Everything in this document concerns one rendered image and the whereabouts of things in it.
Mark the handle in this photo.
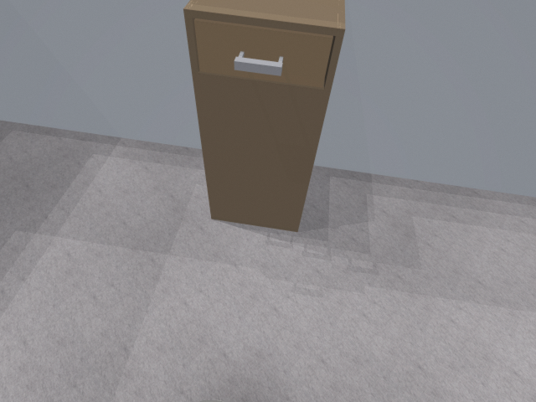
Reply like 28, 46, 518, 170
234, 51, 283, 76

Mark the cabinet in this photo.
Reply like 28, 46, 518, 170
183, 0, 345, 232

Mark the drawer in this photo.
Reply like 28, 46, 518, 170
194, 18, 333, 88

